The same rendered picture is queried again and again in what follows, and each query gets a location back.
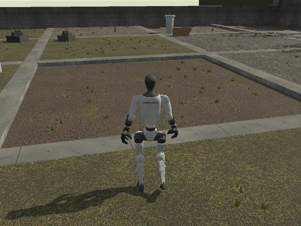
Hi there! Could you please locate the right robot upper arm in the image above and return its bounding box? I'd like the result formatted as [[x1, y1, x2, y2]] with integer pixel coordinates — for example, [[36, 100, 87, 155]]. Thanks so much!
[[160, 95, 173, 121]]

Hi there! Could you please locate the left robot upper arm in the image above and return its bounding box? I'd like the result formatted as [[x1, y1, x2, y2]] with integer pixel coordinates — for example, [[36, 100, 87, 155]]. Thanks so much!
[[128, 95, 141, 121]]

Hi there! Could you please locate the robot right forearm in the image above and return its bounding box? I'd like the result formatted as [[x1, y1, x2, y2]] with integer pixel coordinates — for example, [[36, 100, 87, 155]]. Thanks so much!
[[169, 114, 177, 131]]

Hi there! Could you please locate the robot left hand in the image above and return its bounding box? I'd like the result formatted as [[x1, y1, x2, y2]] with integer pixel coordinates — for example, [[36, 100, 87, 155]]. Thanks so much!
[[121, 133, 132, 144]]

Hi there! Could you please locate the robot torso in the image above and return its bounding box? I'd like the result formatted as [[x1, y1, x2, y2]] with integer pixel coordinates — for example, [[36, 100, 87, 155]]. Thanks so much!
[[140, 94, 161, 141]]

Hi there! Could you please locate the robot left forearm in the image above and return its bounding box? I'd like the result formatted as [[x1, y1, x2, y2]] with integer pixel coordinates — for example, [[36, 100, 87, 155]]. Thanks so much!
[[122, 114, 132, 135]]

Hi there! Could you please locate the robot right hand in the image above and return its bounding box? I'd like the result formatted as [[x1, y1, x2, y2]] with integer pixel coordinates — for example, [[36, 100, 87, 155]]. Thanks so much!
[[167, 129, 178, 138]]

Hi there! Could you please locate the right robot thigh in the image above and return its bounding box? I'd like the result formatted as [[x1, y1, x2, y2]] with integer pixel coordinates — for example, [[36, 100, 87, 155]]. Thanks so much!
[[157, 131, 166, 160]]

